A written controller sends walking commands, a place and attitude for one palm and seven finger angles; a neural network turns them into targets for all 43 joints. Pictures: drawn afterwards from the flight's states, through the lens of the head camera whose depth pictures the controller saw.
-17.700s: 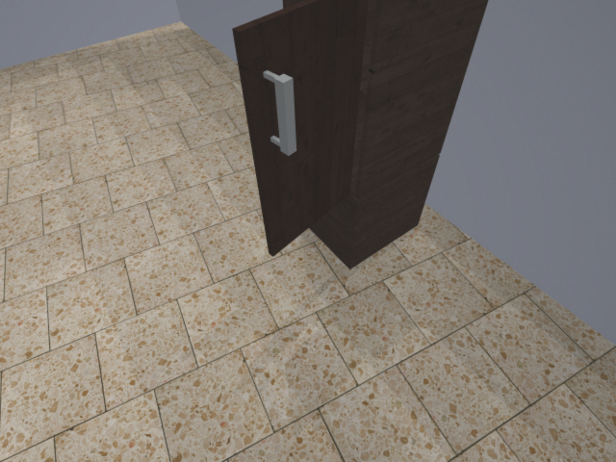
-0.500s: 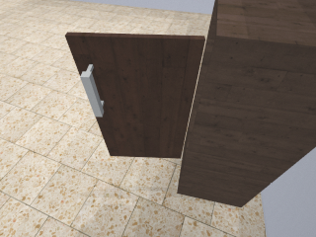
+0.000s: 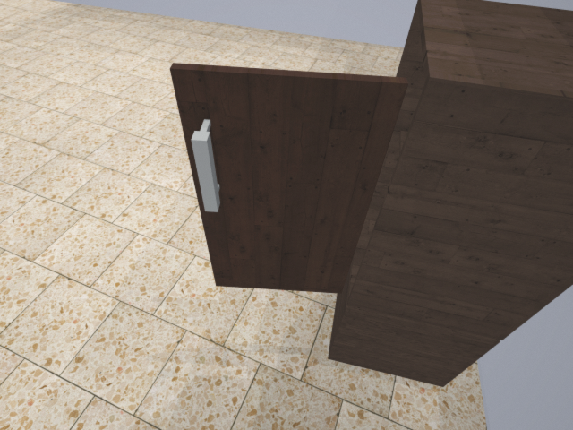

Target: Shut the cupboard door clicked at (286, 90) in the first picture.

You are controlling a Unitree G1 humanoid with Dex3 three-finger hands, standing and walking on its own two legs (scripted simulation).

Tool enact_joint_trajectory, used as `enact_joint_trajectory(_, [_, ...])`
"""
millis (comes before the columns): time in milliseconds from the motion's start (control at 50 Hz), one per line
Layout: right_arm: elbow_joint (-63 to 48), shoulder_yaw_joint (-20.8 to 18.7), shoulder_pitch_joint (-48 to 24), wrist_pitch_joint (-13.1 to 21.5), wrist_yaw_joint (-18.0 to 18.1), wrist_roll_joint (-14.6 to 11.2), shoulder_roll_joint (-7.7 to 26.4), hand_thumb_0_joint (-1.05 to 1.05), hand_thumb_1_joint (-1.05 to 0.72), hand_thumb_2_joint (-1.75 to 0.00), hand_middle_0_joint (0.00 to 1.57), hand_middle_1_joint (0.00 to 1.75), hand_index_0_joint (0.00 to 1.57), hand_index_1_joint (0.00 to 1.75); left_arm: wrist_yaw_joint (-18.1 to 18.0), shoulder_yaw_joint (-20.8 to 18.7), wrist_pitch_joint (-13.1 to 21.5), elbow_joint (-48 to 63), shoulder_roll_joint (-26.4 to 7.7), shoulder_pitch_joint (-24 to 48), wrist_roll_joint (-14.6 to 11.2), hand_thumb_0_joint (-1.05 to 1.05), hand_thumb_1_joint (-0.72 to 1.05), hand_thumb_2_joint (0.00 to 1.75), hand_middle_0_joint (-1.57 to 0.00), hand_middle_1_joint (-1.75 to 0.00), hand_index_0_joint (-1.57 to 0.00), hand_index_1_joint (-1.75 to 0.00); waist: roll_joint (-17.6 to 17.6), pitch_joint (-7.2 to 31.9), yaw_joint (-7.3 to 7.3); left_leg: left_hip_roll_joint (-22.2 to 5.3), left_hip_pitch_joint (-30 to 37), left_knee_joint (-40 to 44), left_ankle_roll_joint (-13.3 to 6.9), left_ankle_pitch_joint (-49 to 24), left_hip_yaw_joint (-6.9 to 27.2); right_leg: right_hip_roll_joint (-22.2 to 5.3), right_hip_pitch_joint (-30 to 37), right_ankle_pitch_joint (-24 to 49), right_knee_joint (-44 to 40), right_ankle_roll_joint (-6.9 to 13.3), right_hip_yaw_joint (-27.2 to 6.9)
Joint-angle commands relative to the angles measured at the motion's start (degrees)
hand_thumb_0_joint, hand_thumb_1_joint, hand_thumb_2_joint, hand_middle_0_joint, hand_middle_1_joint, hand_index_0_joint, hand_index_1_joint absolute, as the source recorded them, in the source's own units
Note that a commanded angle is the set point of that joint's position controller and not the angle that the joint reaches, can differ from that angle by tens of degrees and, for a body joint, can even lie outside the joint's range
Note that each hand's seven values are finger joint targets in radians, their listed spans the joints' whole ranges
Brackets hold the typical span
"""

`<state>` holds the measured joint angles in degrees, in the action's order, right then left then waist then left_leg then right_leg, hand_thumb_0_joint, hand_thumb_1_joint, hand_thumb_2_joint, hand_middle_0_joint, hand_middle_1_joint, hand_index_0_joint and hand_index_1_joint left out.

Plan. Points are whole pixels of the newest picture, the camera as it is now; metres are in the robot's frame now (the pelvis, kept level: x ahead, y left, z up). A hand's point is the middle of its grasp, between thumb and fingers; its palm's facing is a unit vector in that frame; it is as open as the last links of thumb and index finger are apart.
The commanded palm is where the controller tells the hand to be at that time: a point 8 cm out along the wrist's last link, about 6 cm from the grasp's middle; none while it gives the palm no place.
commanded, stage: shuffle to correct the standing spot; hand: left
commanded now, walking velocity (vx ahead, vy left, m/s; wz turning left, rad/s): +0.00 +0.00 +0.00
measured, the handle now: (209, 167) +0.49 +0.17 +0.09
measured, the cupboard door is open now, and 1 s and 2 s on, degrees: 100 100 100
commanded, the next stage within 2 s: come to a stop and stand still in 0.12 s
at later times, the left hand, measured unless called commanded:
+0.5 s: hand out of the picture +0.03 +0.14 -0.18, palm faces -0.01 -0.99 -0.15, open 7.3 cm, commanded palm none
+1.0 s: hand out of the picture +0.02 +0.16 -0.18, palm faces -0.01 -0.98 -0.17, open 7.3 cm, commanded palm none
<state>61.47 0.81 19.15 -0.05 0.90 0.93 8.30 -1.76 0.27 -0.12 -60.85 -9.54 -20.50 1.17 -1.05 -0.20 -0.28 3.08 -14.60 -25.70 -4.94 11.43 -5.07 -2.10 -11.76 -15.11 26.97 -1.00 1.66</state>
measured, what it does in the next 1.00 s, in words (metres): stands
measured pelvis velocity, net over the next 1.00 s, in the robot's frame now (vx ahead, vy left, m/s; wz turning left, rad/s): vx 0.01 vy -0.01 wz -0.03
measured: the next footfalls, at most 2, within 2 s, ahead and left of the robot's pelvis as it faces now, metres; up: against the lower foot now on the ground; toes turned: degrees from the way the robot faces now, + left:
none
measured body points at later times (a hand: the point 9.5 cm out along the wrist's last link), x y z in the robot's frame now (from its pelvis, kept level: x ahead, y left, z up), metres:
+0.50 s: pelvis +0.04 -0.02 +0.00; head +0.07 -0.01 +0.45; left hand +0.03 +0.19 -0.17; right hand +0.05 -0.24 -0.15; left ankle +0.03 +0.06 -0.74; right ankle -0.01 -0.14 -0.74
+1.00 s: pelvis +0.01 -0.01 +0.00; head +0.02 +0.00 +0.45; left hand +0.02 +0.21 -0.16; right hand +0.03 -0.24 -0.15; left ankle +0.03 +0.06 -0.74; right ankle -0.01 -0.14 -0.74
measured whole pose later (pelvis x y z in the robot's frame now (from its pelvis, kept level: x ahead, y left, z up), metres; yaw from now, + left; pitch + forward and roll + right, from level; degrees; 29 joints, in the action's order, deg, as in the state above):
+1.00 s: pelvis +0.01 -0.01 +0.00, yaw -2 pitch +0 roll +0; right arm 62.6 0.5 13.7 -0.1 0.8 0.6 9.5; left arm -1.7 0.7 -0.2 -59.9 -9.6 -17.3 1.0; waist -1.6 -1.6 -0.5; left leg 1.9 -12.4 -24.2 -3.9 11.8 -6.2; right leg -1.2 -10.1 -14.9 25.3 -0.7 1.0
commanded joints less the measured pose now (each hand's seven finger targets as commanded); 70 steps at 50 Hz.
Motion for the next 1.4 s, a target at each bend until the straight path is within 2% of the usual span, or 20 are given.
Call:
enact_joint_trajectory(0, [-1.99,-1.43,1.16,1.82,0.37,-0.26,7.07,0.0,-0.9,-0.9,0.2,0.3,0.2,0.3,-0.44,-0.07,1.26,1.11,-3.84,-3.75,-0.2,0.0,0.9,0.9,-0.2,-0.3,-0.2,-0.3,0.6,-4.01,-0.13,-9.26,-1.84,10.28,1.55,7.88,12.02,-3.09,-0.87,1.11,-4.49,3.26,-4.18])
enact_joint_trajectory(20, [-1.77,-1.39,1.17,1.87,0.38,-0.26,6.93,0.0,-0.9,-0.9,0.2,0.3,0.2,0.3,-0.47,-0.03,1.32,0.86,-3.85,-3.9,-0.25,0.0,0.9,0.9,-0.2,-0.3,-0.2,-0.3,0.25,-3.58,-0.06,-9.15,-0.77,9.88,1.59,6.48,11.83,-3.24,-1.09,1.55,-4.61,3.26,-4.33])
enact_joint_trajectory(80, [-0.48,-1.56,2.14,1.53,0.5,-0.14,7.08,0.0,-0.9,-0.9,0.2,0.3,0.2,0.3,-0.27,0.02,1.03,0.06,-3.11,-4.39,-0.02,0.0,0.9,0.9,-0.2,-0.3,-0.2,-0.3,1.54,-3.38,0.39,-10.8,0.49,11.66,0.93,14.87,13.17,-1.7,-2.1,-4.27,-2.55,3.05,-2.07])
enact_joint_trajectory(180, [-0.21,-2.45,1.74,0.99,0.94,0.12,8.5,0.0,-0.9,-0.9,0.2,0.3,0.2,0.3,0.4,-0.03,0.31,0.04,-2.19,-4.41,0.66,0.0,0.9,0.9,-0.2,-0.3,-0.2,-0.3,4.7,-7.66,0.52,-14.74,-0.23,14.66,-1.59,23.09,17.49,0.22,-7.52,-7.35,2.34,3.11,0.68])
enact_joint_trajectory(220, [-0.18,-2.39,1.74,1.3,1.12,0.15,8.28,0.0,-0.9,-0.9,0.2,0.3,0.2,0.3,0.5,-0.16,0.51,0.05,-1.55,-4.55,0.63,0.0,0.9,0.9,-0.2,-0.3,-0.2,-0.3,3.84,-6.94,0.4,-14.77,1.01,12.7,-1.93,16.96,16.62,-0.12,-7.38,-4.92,1.54,3.12,0.14])
enact_joint_trajectory(260, [-0.08,-1.77,1.28,1.81,1.3,-0.07,6.72,0.0,-0.9,-0.9,0.2,0.3,0.2,0.3,0.17,-0.05,1.05,-0.53,-1.18,-5.47,0.25,0.0,0.9,0.9,-0.2,-0.3,-0.2,-0.3,3.66,-4.99,-0.15,-12.81,2.14,8.66,-0.85,2.74,13.01,-1.39,-4.27,1.12,-1.81,3.07,-1.8])
enact_joint_trajectory(320, [0.26,-1.0,0.99,2.8,1.7,-0.39,4.84,0.0,-0.9,-0.9,0.2,0.3,0.2,0.3,-0.7,0.0,1.99,-1.81,-2.51,-6.96,-0.51,0.0,0.9,0.9,-0.2,-0.3,-0.2,-0.3,-0.75,-0.63,0.05,-8.8,4.24,0.83,1.71,-21.58,6.54,-4.17,2.65,24.78,-1.86,3.01,-5.08])
enact_joint_trajectory(380, [0.36,-1.33,0.76,2.6,1.91,-0.78,5.11,0.0,-0.9,-0.9,0.2,0.3,0.2,0.3,-1.3,-0.2,2.01,-0.68,-3.9,-5.72,-0.62,0.0,0.9,0.9,-0.2,-0.3,-0.2,-0.3,-0.89,0.76,0.32,-8.77,6.01,0.23,2.18,-25.99,5.88,-4.89,3.74,32.95,-0.17,2.61,-5.14])
enact_joint_trajectory(500, [-1.08,-2.13,-1.03,1.39,1.68,-0.59,5.78,0.0,-0.9,-0.9,0.2,0.3,0.2,0.3,-1.8,-1.16,1.35,1.88,-5.86,-4.07,-0.44,0.0,0.9,0.9,-0.2,-0.3,-0.2,-0.3,0.03,2.04,-0.03,-8.72,5.42,-1.97,2.56,-23.23,5.13,-6.51,3.62,34.12,1.99,3.55,-7.07])
enact_joint_trajectory(640, [-2.49,-2.12,-3.97,0.37,0.72,-0.44,5.73,0.0,-0.9,-0.9,0.2,0.3,0.2,0.3,-1.44,-0.99,0.78,3.95,-6.19,-0.35,-0.38,0.0,0.9,0.9,-0.2,-0.3,-0.2,-0.3,-1.59,-0.61,0.13,-8.12,3.56,0.49,3.03,-8.62,5.52,-6.32,-0.07,17.98,-1.4,4.09,-8.25])
enact_joint_trajectory(820, [-1.84,-1.74,-5.07,0.52,0.02,-0.31,7.28,0.0,-0.9,-0.9,0.2,0.3,0.2,0.3,-0.67,-0.45,0.61,3.81,-6.02,0.97,-0.17,0.0,0.9,0.9,-0.2,-0.3,-0.2,-0.3,0.82,-5.66,0.06,-8.84,1.22,8.07,2.49,5.67,8.63,-3.57,-3.42,-0.89,-6.73,2.98,-6.83])
enact_joint_trajectory(1040, [0.3,-1.38,-2.46,1.61,0.19,-0.48,7.44,0.0,-0.9,-0.9,0.2,0.3,0.2,0.3,-0.45,-0.17,1.33,1.43,-5.36,-1.24,-0.37,0.0,0.9,0.9,-0.2,-0.3,-0.2,-0.3,1.09,-2.23,0.01,-9.23,3.97,9.35,2.44,1.64,8.76,-3.91,-0.46,4.18,-6.82,2.81,-5.62])
enact_joint_trajectory(1120, [1.24,-1.2,-1.22,1.73,0.39,-0.57,7.03,0.0,-0.9,-0.9,0.2,0.3,0.2,0.3,-0.52,-0.05,1.29,0.51,-4.75,-1.96,-0.37,0.0,0.9,0.9,-0.2,-0.3,-0.2,-0.3,0.82,-3.36,0.04,-9.4,3.83,9.99,2.41,1.01,8.99,-3.9,-0.47,4.34,-6.8,2.67,-5.23])
enact_joint_trajectory(1140, [-2.82,-1.1,-5.12,2.05,0.1,-0.7,8.76,0.0,-0.9,-0.9,0.2,0.3,0.2,0.3,-2.54,0.51,2.15,-1.19,-5.01,-3.02,0.81,0.0,0.9,0.9,-0.2,-0.3,-0.2,-0.3,4.23,-4.99,-0.6,-10.68,1.37,-0.26,3.97,-9.93,6.46,-5.08,-2.6,8.68,-5.62,2.27,-4.73])
enact_joint_trajectory(1160, [-3.98,-1.0,-2.51,1.21,-0.28,-0.26,6.84,0.0,-0.9,-0.9,0.2,0.3,0.2,0.3,-2.02,-0.05,1.92,1.43,-7.37,-1.17,-0.17,0.0,0.9,0.9,-0.2,-0.3,-0.2,-0.3,5.05,-2.61,1.18,-8.07,0.9,1.91,4.15,6.46,7.6,-5.13,-3.75,-6.44,-5.3,3.86,-6.25])
enact_joint_trajectory(1180, [-3.96,-1.0,-3.06,1.17,-0.49,0.4,6.95,0.0,-0.9,-0.9,0.2,0.3,0.2,0.3,-1.39,-0.45,2.18,2.19,-8.11,-0.18,0.06,0.0,0.9,0.9,-0.2,-0.3,-0.2,-0.3,9.66,-4.27,0.76,-7.18,-0.53,3.06,3.92,7.83,7.72,-4.63,-4.44,-6.34,-4.66,4.62,-5.69])
enact_joint_trajectory(1240, [-4.89,-1.22,-1.26,1.57,-0.19,0.08,7.41,0.0,-0.9,-0.9,0.2,0.3,0.2,0.3,-0.75,0.04,1.93,1.28,-5.34,-1.75,-0.03,0.0,0.9,0.9,-0.2,-0.3,-0.2,-0.3,7.38,-2.39,0.75,-9.21,-2.13,6.59,1.98,8.94,11.36,-1.84,-2.22,-3.71,-1.03,4.19,-3.08])
enact_joint_trajectory(1260, [-5.02,-1.23,-1.0,1.71,-0.09,-0.03,7.54,0.0,-0.9,-0.9,0.2,0.3,0.2,0.3,-0.72,0.19,1.88,0.98,-4.63,-1.78,-0.05,0.0,0.9,0.9,-0.2,-0.3,-0.2,-0.3,4.54,-2.38,0.52,-9.62,-2.32,7.08,1.6,8.31,11.97,-1.59,-1.72,-2.83,-0.6,3.88,-2.61])
enact_joint_trajectory(1320, [-4.76,-1.04,-0.42,2.22,0.11,-0.1,7.71,0.0,-0.9,-0.9,0.2,0.3,0.2,0.3,-0.71,0.32,2.02,0.84,-4.04,-1.21,-0.22,0.0,0.9,0.9,-0.2,-0.3,-0.2,-0.3,-0.05,-2.09,0.3,-9.5,-0.81,6.44,1.22,1.97,11.46,-2.22,-1.21,-0.1,-1.02,3.65,-3.51])
enact_joint_trajectory(1380, [-3.65,-0.91,-0.05,2.6,0.28,-0.13,7.49,0.0,-0.9,-0.9,0.2,0.3,0.2,0.3,-0.81,0.3,2.13,0.56,-4.39,-0.57,-0.32,0.0,0.9,0.9,-0.2,-0.3,-0.2,-0.3,-0.62,-2.89,0.45,-9.11,1.55,5.41,1.19,-5.58,10.02,-2.91,-1.66,3.88,-1.45,3.38,-3.92])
